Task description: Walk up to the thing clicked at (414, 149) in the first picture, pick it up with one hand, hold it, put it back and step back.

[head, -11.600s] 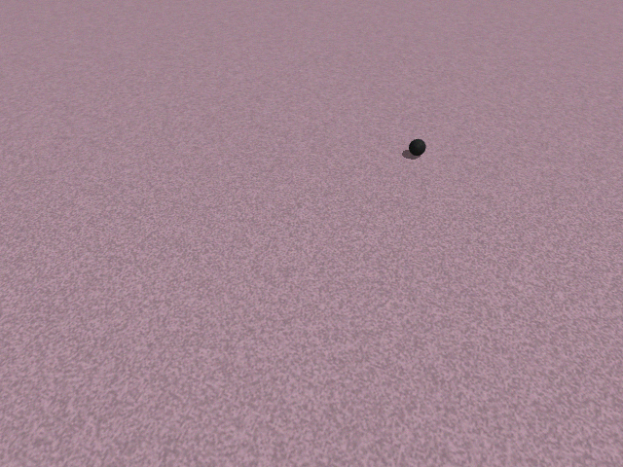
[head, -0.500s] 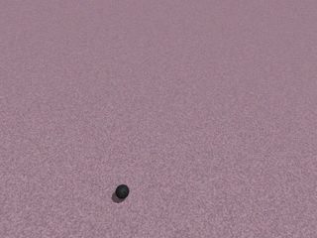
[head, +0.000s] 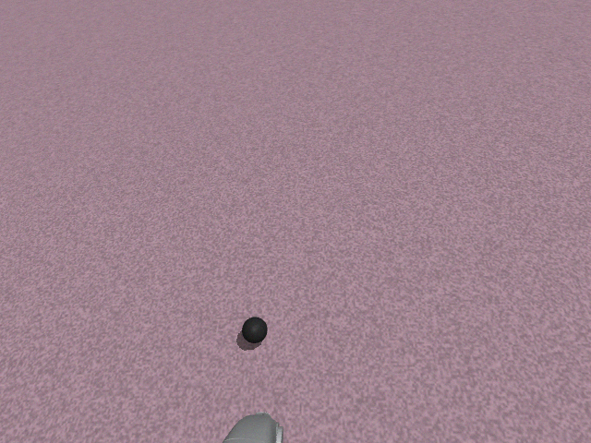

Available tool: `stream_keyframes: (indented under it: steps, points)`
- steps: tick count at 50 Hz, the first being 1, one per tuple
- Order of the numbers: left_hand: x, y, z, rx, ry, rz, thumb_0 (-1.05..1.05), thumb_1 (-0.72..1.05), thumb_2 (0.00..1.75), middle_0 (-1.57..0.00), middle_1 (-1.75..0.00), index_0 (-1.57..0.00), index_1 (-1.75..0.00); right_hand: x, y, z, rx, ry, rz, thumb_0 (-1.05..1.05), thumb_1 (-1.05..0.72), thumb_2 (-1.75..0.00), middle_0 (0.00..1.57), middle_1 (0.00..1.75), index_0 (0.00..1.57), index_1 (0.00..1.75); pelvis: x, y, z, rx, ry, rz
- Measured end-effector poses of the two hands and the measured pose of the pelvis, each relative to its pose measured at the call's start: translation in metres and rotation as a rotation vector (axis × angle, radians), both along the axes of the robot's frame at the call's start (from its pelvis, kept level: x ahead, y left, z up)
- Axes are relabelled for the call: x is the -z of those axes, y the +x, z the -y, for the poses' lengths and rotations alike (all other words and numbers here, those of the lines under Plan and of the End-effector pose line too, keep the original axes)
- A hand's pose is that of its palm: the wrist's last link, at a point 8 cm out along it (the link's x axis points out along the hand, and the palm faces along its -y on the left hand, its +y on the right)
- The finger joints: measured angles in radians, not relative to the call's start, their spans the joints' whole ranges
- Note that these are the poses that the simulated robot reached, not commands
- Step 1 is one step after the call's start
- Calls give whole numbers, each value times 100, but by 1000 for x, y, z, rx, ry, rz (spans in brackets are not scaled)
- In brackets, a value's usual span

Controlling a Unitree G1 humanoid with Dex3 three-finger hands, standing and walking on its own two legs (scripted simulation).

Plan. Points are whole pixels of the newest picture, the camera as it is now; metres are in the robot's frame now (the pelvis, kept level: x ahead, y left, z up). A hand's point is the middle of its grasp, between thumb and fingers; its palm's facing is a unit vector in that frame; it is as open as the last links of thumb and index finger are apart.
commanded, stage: walk up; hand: left
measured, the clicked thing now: (254, 330) +0.54 +0.24 -0.72
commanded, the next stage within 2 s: stand in 0.86 s
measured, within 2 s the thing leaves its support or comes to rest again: neither
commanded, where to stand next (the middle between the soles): +0.12 +0.00 m, yaw -4 degrees
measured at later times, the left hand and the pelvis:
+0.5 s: hand out of the picture +0.08 +0.31 -0.15, palm faces -0.06 -0.93 -0.37, open 7.4 cm; pelvis +0.00 +0.05 +0.00, yaw -2 degrees
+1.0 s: hand out of the picture +0.12 +0.28 -0.13, palm faces -0.08 -0.94 -0.33, open 7.4 cm; pelvis +0.01 +0.04 +0.02, yaw -3 degrees
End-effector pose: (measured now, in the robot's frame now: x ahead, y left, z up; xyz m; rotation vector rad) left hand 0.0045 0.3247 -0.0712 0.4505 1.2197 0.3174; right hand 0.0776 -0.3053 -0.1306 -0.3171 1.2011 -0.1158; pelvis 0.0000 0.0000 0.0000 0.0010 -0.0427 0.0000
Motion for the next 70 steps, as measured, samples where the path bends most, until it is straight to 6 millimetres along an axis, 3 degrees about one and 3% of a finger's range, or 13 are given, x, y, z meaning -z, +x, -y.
stream_keyframes:
  steps: [8,16,34,44,54,70]
  points:
    - [38,44,-37,31,-41,35,0,90,89,-20,-30,-21,-30,-6,7,-24,37,-75,16,1,-91,-90,21,30,20,30,16,2,-32,1,27,4]
    - [53,82,-35,75,-115,74,0,90,89,-20,-30,-20,-30,-23,6,-43,57,-86,67,1,-91,-90,21,30,20,30,12,2,-44,21,-16,-16]
    - [33,75,-20,65,-142,11,0,90,89,-20,-30,-20,-30,-21,0,-51,84,-20,42,1,-91,-90,21,30,20,30,-8,6,-41,42,-7,2]
    - [28,94,-8,79,-163,15,0,90,89,-20,-30,-20,-30,-29,-2,-40,125,-39,24,1,-91,-90,21,30,20,30,-16,10,-40,53,-3,5]
    - [25,112,-2,102,-180,48,0,90,89,-20,-30,-20,-30,-34,-7,-42,143,-39,10,1,-91,-90,21,30,20,30,-21,10,-40,53,-3,11]
    - [26,95,-11,80,-174,9,0,90,89,-20,-30,-20,-30,-32,-15,-51,144,-28,-14,1,-91,-90,21,30,20,30,-22,8,-44,52,-5,6]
